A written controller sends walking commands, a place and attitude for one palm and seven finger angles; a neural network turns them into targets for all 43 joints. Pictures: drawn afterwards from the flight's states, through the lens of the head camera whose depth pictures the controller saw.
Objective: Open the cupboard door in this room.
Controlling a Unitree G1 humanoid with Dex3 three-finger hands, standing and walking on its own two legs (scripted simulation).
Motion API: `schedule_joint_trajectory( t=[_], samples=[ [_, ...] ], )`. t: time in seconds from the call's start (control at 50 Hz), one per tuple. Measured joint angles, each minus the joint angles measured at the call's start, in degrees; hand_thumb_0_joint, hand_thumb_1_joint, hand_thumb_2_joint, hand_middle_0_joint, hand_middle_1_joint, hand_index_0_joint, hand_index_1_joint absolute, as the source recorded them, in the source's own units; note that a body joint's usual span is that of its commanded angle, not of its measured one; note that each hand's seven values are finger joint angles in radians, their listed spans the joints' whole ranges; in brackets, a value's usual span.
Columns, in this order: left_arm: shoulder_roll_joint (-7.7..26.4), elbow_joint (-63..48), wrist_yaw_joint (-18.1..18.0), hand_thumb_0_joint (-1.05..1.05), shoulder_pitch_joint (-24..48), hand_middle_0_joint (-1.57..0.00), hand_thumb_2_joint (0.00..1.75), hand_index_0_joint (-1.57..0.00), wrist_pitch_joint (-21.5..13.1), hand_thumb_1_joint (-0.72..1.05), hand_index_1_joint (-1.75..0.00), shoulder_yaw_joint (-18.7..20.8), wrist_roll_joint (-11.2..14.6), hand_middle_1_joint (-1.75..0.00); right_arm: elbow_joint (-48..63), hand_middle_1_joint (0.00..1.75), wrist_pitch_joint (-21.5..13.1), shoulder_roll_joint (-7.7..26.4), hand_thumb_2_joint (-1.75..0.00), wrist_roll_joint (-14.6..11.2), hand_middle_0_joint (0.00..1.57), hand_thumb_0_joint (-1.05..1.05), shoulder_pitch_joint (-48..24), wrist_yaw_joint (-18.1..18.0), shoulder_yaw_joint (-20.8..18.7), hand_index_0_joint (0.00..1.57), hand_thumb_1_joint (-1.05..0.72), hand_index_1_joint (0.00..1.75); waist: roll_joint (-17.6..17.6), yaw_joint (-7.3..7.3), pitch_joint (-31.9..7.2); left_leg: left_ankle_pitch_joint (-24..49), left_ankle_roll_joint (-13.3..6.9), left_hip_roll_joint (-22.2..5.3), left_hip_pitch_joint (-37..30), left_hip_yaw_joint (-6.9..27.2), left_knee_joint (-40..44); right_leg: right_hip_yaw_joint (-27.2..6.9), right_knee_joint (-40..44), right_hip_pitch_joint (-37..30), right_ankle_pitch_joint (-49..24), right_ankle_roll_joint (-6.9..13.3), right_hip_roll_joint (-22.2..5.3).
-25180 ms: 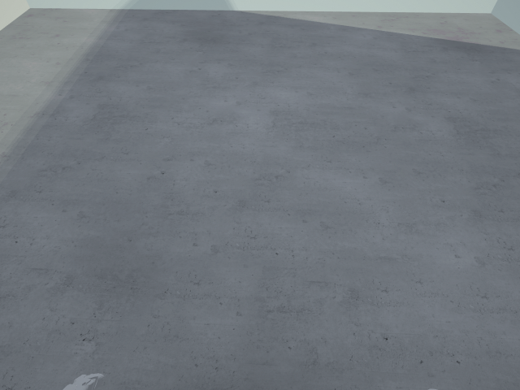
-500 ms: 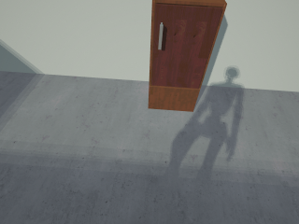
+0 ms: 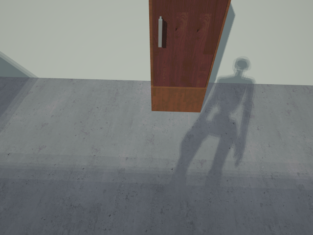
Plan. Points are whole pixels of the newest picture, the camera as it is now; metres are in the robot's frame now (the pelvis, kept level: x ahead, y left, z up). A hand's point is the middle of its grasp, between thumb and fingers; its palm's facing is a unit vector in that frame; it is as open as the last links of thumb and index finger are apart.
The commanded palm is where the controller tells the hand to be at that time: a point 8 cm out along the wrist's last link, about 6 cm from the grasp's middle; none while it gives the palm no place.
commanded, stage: stand and wait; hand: left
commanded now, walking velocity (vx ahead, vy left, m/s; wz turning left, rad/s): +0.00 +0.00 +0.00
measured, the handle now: (160, 32) +1.12 +0.05 -0.04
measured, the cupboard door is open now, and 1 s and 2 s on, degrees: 0 0 0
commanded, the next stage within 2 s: look at it before walking up in 0.10 s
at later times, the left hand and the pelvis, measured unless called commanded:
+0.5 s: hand out of the picture -0.02 +0.17 -0.17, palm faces +0.05 -0.98 -0.19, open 7.3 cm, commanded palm none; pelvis -0.02 +0.00 +0.01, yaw +1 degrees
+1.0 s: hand out of the picture -0.02 +0.18 -0.17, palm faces -0.02 -0.98 -0.20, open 7.4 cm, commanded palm none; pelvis -0.03 +0.00 +0.00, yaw -5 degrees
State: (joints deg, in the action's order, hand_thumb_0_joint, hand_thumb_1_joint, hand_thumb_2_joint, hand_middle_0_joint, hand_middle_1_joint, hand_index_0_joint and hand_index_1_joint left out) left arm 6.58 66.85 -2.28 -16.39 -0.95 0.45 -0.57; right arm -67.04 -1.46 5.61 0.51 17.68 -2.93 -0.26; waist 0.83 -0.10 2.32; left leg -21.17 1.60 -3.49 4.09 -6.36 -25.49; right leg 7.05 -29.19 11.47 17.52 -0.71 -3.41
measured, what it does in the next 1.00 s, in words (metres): stands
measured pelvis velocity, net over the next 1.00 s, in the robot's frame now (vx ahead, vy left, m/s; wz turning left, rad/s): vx -0.03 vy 0.00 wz -0.09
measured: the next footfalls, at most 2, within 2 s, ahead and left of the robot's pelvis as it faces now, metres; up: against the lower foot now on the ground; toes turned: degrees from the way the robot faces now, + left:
left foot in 1.60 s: +0.35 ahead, +0.03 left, +0.00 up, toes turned -15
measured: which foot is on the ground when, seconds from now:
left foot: down 0.00-1.00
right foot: down 0.00-1.00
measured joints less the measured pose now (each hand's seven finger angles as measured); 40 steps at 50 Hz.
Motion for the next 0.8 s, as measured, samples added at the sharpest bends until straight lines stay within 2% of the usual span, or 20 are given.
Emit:
schedule_joint_trajectory(
  t=[0.34, 0.8],
  samples=[
    [2.2, -1.4, 0.2, 0.01, 2.1, -0.20, 0.89, -0.20, 0.2, 0.93, -0.30, 0.2, 0.1, -0.30, 0.6, 0.29, 0.5, 2.2, -0.90, 0.1, 0.19, 0.01, -2.4, 0.2, -0.4, 0.20, -0.91, 0.29, -0.2, -0.39, -0.1, 2.4, 0.2, -0.2, -1.3, 0.5, 2.9, 0.7, 3.5, -1.9, -2.4, 0.4, 0.5],
    [3.2, -1.6, 1.1, 0.01, 1.9, -0.20, 0.89, -0.20, 0.3, 0.91, -0.30, 0.2, 0.0, -0.30, 1.3, 0.30, 0.4, 3.8, -0.90, 0.0, 0.20, 0.01, -2.6, 1.0, -0.4, 0.20, -0.91, 0.30, -1.0, -0.69, 0.8, 5.3, -0.9, 0.8, -0.3, 0.1, 4.2, 0.2, 6.6, -1.6, -6.5, -0.1, -0.2]
  ],
)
